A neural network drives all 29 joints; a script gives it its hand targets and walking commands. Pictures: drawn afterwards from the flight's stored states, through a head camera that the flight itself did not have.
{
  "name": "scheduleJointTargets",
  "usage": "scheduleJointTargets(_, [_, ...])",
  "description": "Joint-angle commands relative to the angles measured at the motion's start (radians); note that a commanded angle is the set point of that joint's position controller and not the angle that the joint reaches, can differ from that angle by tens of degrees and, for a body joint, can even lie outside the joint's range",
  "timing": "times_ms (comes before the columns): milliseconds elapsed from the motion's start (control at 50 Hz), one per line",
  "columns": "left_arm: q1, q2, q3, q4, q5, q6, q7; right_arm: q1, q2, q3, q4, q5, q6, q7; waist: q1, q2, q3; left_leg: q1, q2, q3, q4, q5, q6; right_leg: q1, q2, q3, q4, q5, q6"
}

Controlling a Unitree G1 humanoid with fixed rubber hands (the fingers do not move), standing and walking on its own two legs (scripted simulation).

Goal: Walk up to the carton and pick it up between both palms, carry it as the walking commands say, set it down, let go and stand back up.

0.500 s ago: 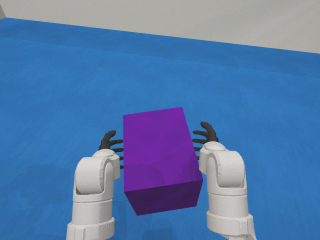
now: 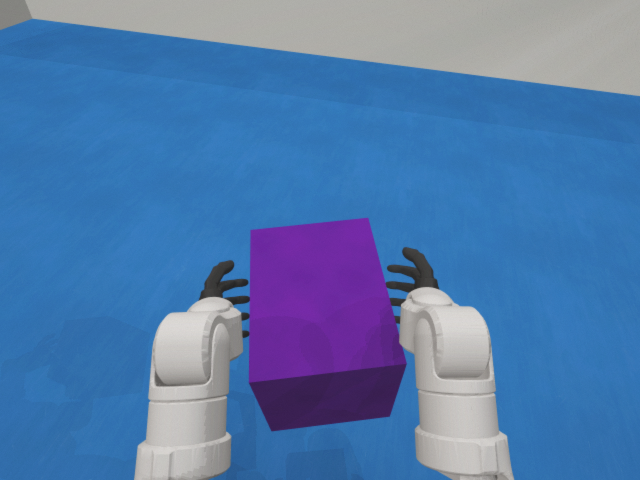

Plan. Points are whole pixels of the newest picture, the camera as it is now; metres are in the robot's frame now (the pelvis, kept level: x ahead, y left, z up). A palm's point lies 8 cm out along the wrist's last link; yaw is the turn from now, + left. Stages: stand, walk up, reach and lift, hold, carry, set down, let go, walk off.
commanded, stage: carry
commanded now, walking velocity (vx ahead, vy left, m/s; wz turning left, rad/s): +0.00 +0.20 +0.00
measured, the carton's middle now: (320, 323) +0.34 +0.00 +0.03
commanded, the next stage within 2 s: none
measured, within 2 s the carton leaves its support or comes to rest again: neither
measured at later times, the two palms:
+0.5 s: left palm (160, 334) +0.26 +0.17 +0.12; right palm (387, 338) +0.26 -0.07 +0.12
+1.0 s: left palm (76, 372) +0.22 +0.24 +0.11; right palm (324, 383) +0.21 +0.00 +0.12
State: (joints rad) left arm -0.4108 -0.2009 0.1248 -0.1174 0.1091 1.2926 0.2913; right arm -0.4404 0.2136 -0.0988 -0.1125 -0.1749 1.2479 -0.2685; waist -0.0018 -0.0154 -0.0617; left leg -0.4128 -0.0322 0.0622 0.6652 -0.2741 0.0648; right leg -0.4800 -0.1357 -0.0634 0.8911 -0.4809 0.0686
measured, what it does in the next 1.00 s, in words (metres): steps to the left: right foot, then left foot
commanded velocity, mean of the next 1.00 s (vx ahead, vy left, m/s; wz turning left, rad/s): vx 0.00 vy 0.20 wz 0.00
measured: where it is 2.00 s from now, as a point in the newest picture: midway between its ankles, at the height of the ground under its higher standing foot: outside the picture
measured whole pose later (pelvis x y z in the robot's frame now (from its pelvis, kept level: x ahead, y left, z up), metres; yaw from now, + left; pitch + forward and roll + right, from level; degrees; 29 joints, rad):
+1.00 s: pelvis -0.09 +0.14 +0.00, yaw -2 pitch +1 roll +1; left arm -0.44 -0.22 0.13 -0.11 0.11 1.27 0.30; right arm -0.43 0.21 -0.10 -0.17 -0.16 1.26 -0.28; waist 0.00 0.00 -0.04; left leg -0.42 -0.06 0.14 0.70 -0.37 0.07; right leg -0.35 -0.08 -0.09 0.70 -0.35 0.00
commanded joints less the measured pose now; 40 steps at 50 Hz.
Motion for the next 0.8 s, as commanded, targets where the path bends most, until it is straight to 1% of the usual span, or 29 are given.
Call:
scheduleJointTargets(0, [-0.524, -1.066, -0.549, -0.184, -0.392, -0.06, -0.235, -0.323, 1.058, 0.401, -0.093, 0.382, -0.022, 0.209, -0.003, 0.19, -0.343, 0.324, 0.257, -0.26, -0.248, 0.422, 0.083, -0.137, 0.045, -0.012, 0.193, -0.043, -0.018])
scheduleJointTargets(20, [-0.518, -1.058, -0.554, -0.197, -0.387, -0.059, -0.229, -0.312, 1.05, 0.395, -0.091, 0.387, -0.025, 0.21, -0.003, 0.247, -0.321, 0.301, 0.244, -0.268, -0.266, 0.394, 0.081, -0.127, 0.064, -0.027, 0.17, -0.057, -0.017])
scheduleJointTargets(40, [-0.518, -1.056, -0.548, -0.189, -0.372, -0.057, -0.227, -0.31, 1.057, 0.397, -0.068, 0.385, -0.021, 0.212, -0.005, 0.221, -0.312, 0.325, 0.238, -0.29, -0.271, 0.412, 0.05, -0.126, 0.072, -0.02, 0.159, -0.055, -0.021])
scheduleJointTargets(80, [-0.505, -1.034, -0.513, -0.156, -0.349, -0.047, -0.221, -0.327, 1.038, 0.386, -0.058, 0.372, -0.014, 0.202, -0.008, 0.248, -0.303, 0.239, 0.24, -0.274, -0.285, 0.287, 0.092, -0.047, 0.071, -0.028, 0.075, -0.076, -0.036])
scheduleJointTargets(120, [-0.464, -1.025, -0.494, -0.12, -0.35, -0.044, -0.228, -0.319, 1.04, 0.408, -0.047, 0.377, -0.009, 0.205, -0.007, 0.169, -0.283, 0.16, 0.241, -0.284, -0.337, 0.172, 0.07, 0.028, 0.098, -0.047, 0.015, -0.081, -0.048])
scheduleJointTargets(140, [-0.448, -1.027, -0.478, -0.075, -0.337, -0.036, -0.23, -0.332, 1.01, 0.394, -0.052, 0.359, -0.006, 0.198, -0.006, 0.224, -0.291, 0.167, 0.246, -0.274, -0.321, 0.118, 0.085, 0.047, 0.083, -0.035, -0.045, -0.074, -0.054])
scheduleJointTargets(180, [-0.482, -1.023, -0.479, -0.119, -0.334, -0.048, -0.231, -0.368, 1.044, 0.424, -0.066, 0.387, -0.01, 0.204, 0.001, 0.204, -0.287, 0.128, 0.237, -0.271, -0.324, 0.143, 0.057, 0.125, 0.102, -0.059, -0.18, 0.008, -0.071])
scheduleJointTargets(220, [-0.47, -1.004, -0.461, -0.123, -0.321, -0.049, -0.225, -0.326, 1.046, 0.421, -0.032, 0.388, -0.01, 0.201, 0.023, 0.167, -0.34, 0.022, 0.152, -0.138, -0.241, 0.115, -0.043, 0.418, 0.063, -0.067, -0.462, 0.114, -0.093])
scheduleJointTargets(240, [-0.531, -1.022, -0.461, -0.123, -0.334, -0.043, -0.235, -0.354, 1.06, 0.416, -0.016, 0.375, -0.002, 0.204, 0.029, -0.123, -0.308, -0.185, 0.072, -0.063, -0.036, -0.061, -0.098, 0.496, -0.174, 0.289, -0.597, 0.035, -0.156])
scheduleJointTargets(260, [-0.505, -1.041, -0.434, -0.083, -0.323, -0.051, -0.235, -0.427, 1.036, 0.433, -0.07, 0.376, -0.005, 0.2, 0.023, -0.35, -0.239, -0.291, 0.017, 0.001, 0.218, -0.236, -0.113, 0.357, -0.404, 0.561, -0.66, 0.076, -0.275])
scheduleJointTargets(280, [-0.551, -1.02, -0.442, -0.132, -0.325, -0.053, -0.23, -0.421, 1.072, 0.439, -0.038, 0.392, 0.001, 0.212, 0.008, -0.21, -0.211, -0.258, 0.066, -0.145, 0.466, -0.209, -0.088, 0.208, -0.443, 0.61, -0.679, 0.032, -0.322])
scheduleJointTargets(300, [-0.573, -1.031, -0.451, -0.156, -0.337, -0.055, -0.234, -0.463, 1.081, 0.439, -0.064, 0.406, -0.007, 0.206, 0.004, -0.079, -0.191, -0.223, 0.068, -0.141, 0.476, -0.142, -0.077, 0.187, -0.36, 0.454, -0.647, -0.004, -0.267])
scheduleJointTargets(320, [-0.522, -1.001, -0.437, -0.135, -0.323, -0.055, -0.236, -0.418, 1.059, 0.435, -0.038, 0.394, -0.011, 0.201, 0.005, -0.05, -0.199, -0.251, 0.063, -0.125, 0.471, -0.117, -0.069, 0.228, -0.322, 0.386, -0.613, 0.127, -0.228])
scheduleJointTargets(340, [-0.525, -1.01, -0.422, -0.128, -0.317, -0.056, -0.232, -0.393, 1.072, 0.435, -0.017, 0.39, -0.006, 0.207, -0.002, -0.091, -0.22, -0.209, 0.079, -0.112, 0.373, -0.109, -0.063, 0.24, -0.296, 0.301, -0.566, 0.265, -0.195])
scheduleJointTargets(380, [-0.488, -1.025, -0.415, -0.114, -0.328, -0.06, -0.237, -0.424, 1.106, 0.469, -0.063, 0.403, -0.013, 0.191, 0.012, -0.23, -0.254, -0.189, 0.016, -0.013, 0.251, -0.158, -0.079, 0.381, -0.227, 0.212, -0.467, 0.756, -0.184])
scheduleJointTargets(400, [-0.487, -1.01, -0.41, -0.14, -0.331, -0.071, -0.233, -0.437, 1.098, 0.487, -0.1, 0.428, -0.02, 0.193, 0.015, -0.22, -0.287, -0.164, 0.016, -0.012, 0.2, -0.185, -0.077, 0.421, -0.245, 0.224, -0.443, 0.869, -0.19])
scheduleJointTargets(440, [-0.453, -0.972, -0.401, -0.14, -0.317, -0.076, -0.236, -0.412, 1.08, 0.493, -0.08, 0.428, -0.014, 0.191, 0.015, -0.318, -0.29, -0.095, 0.011, 0.014, 0.031, -0.161, -0.074, 0.41, -0.224, 0.178, -0.411, 0.878, -0.173])
scheduleJointTargets(460, [-0.41, -1.003, -0.408, -0.115, -0.322, -0.078, -0.235, -0.407, 1.078, 0.504, -0.11, 0.438, -0.019, 0.191, 0.019, -0.289, -0.347, -0.067, -0.017, 0.036, -0.057, -0.131, -0.071, 0.464, -0.195, 0.156, -0.372, 0.925, -0.161])
scheduleJointTargets(500, [-0.368, -0.991, -0.423, -0.121, -0.314, -0.075, -0.231, -0.391, 1.068, 0.503, -0.119, 0.432, -0.02, 0.194, 0.002, -0.25, -0.382, 0.151, 0.042, 0.009, -0.269, 0.106, -0.07, 0.367, -0.138, 0.063, -0.275, 0.755, -0.068])
scheduleJointTargets(520, [-0.413, -1.01, -0.446, -0.143, -0.319, -0.079, -0.23, -0.394, 1.061, 0.486, -0.132, 0.425, -0.027, 0.192, 0.004, -0.073, -0.444, 0.279, 0.116, -0.076, -0.275, 0.265, -0.043, 0.287, -0.107, 0.036, -0.211, 0.611, -0.041])
scheduleJointTargets(540, [-0.464, -1.032, -0.485, -0.179, -0.349, -0.076, -0.233, -0.391, 1.05, 0.462, -0.158, 0.413, -0.031, 0.195, 0.005, 0.134, -0.432, 0.433, 0.276, -0.258, -0.233, 0.752, -0.02, 0.06, -0.05, -0.024, -0.083, 0.151, -0.004])
scheduleJointTargets(560, [-0.476, -1.029, -0.483, -0.162, -0.351, -0.073, -0.232, -0.392, 1.052, 0.449, -0.144, 0.414, -0.032, 0.195, 0.005, 0.267, -0.393, 0.432, 0.355, -0.353, -0.18, 0.975, 0.055, -0.076, 0.022, -0.061, 0.055, -0.154, 0.013])
scheduleJointTargets(580, [-0.544, -1.028, -0.495, -0.207, -0.369, -0.08, -0.232, -0.435, 1.062, 0.452, -0.141, 0.431, -0.032, 0.198, -0.006, 0.275, -0.399, 0.417, 0.36, -0.339, -0.177, 0.9, 0.111, -0.086, 0.03, -0.025, 0.094, -0.19, 0.002])
scheduleJointTargets(600, [-0.426, -1.039, -0.506, -0.176, -0.345, -0.08, -0.23, -0.347, 1.063, 0.461, -0.147, 0.417, -0.033, 0.206, -0.006, 0.183, -0.41, 0.431, 0.324, -0.295, -0.185, 0.774, 0.132, -0.109, 0.046, -0.019, 0.162, -0.146, -0.003])
scheduleJointTargets(620, [-0.476, -1.06, -0.529, -0.2, -0.351, -0.081, -0.231, -0.309, 1.083, 0.442, -0.102, 0.396, -0.03, 0.212, -0.005, 0.168, -0.356, 0.435, 0.295, -0.259, -0.172, 0.775, 0.103, -0.147, 0.044, -0.016, 0.191, -0.109, -0.006])
scheduleJointTargets(700, [-0.463, -1.056, -0.533, -0.152, -0.353, -0.069, -0.224, -0.304, 1.01, 0.399, -0.103, 0.368, -0.031, 0.204, -0.007, 0.232, -0.336, 0.371, 0.249, -0.227, -0.214, 0.592, 0.128, -0.12, 0.045, -0.028, 0.192, -0.079, -0.014])
scheduleJointTargets(720, [-0.48, -1.056, -0.517, -0.138, -0.353, -0.065, -0.226, -0.348, 1.014, 0.406, -0.116, 0.37, -0.03, 0.204, -0.014, 0.167, -0.316, 0.36, 0.268, -0.259, -0.214, 0.629, 0.128, -0.123, 0.056, -0.028, 0.133, -0.091, -0.022])
scheduleJointTargets(760, [-0.524, -1.062, -0.516, -0.168, -0.371, -0.072, -0.227, -0.403, 1.023, 0.424, -0.153, 0.386, -0.037, 0.207, -0.013, 0.142, -0.327, 0.368, 0.25, -0.24, -0.213, 0.663, 0.106, -0.062, 0.075, -0.048, 0.044, -0.061, -0.022])
scheduleJointTargets(780, [-0.481, -1.047, -0.509, -0.14, -0.35, -0.064, -0.228, -0.36, 1.015, 0.423, -0.116, 0.379, -0.032, 0.208, -0.011, 0.2, -0.323, 0.32, 0.271, -0.286, -0.231, 0.617, 0.106, -0.046, 0.066, -0.02, 0.026, -0.063, -0.037])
